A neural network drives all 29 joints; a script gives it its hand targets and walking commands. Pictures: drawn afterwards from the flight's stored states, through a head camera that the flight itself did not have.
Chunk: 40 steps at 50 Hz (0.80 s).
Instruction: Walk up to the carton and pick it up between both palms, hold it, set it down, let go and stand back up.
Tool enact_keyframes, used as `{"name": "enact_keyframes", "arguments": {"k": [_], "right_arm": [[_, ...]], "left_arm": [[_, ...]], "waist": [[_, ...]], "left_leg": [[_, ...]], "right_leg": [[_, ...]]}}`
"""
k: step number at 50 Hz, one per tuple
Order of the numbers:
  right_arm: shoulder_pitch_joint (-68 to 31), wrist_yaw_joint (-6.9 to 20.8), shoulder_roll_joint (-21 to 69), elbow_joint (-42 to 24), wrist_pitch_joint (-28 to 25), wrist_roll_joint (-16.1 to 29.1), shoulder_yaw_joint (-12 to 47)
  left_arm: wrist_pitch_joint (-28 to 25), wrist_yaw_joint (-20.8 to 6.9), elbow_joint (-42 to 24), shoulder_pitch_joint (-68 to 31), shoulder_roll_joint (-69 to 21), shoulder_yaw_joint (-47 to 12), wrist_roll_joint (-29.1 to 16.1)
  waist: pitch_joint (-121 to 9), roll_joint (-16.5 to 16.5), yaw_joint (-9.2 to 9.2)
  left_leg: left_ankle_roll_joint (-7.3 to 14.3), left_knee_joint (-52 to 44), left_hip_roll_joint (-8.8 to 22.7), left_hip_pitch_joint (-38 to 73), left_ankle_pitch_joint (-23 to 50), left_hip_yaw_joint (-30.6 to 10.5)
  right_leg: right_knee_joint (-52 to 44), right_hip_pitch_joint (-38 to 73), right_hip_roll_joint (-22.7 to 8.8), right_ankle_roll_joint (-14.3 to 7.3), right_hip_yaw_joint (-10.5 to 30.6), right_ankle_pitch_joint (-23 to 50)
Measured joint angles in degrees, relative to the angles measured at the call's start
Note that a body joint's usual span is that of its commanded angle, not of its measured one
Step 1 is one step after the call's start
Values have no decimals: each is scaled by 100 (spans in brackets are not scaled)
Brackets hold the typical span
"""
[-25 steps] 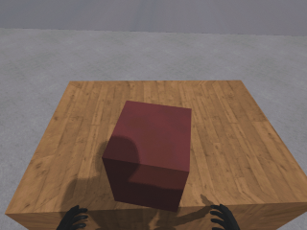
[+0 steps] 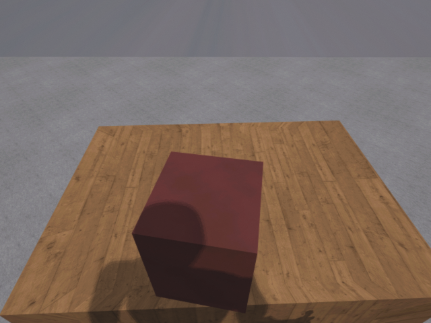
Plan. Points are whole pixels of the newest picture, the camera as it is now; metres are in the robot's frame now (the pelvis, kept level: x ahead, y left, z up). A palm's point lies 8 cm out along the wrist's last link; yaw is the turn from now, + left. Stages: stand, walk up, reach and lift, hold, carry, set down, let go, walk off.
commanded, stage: stand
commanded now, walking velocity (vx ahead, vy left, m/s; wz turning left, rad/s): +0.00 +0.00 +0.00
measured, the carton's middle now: (207, 231) +0.35 +0.02 -0.01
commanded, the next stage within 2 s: none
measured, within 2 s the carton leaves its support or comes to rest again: neither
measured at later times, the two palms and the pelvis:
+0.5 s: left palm out of the picture -0.01 +0.25 -0.11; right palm out of the picture +0.00 -0.25 -0.14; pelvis -0.04 -0.01 +0.00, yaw +2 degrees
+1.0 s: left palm out of the picture -0.06 +0.26 -0.13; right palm out of the picture -0.05 -0.23 -0.14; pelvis -0.06 +0.01 +0.00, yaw +4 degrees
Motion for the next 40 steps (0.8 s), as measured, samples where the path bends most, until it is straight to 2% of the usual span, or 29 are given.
{"name": "enact_keyframes", "arguments": {"k": [12,26,40], "right_arm": [[463,62,-114,412,174,17,97],[591,34,-34,790,200,55,278],[815,18,12,1034,214,73,302]], "left_arm": [[3,55,377,635,142,-106,-26],[22,82,646,778,101,-253,-52],[61,113,968,760,123,-279,-62]], "waist": [[23,105,-41],[220,180,-55],[309,112,-88]], "left_leg": [[-52,120,41,-12,26,-161],[-60,73,48,-166,305,-314],[-6,132,-6,-391,429,-397]], "right_leg": [[71,67,64,-59,-144,0],[100,-69,99,-80,-284,193],[173,-261,58,-36,-365,281]]}}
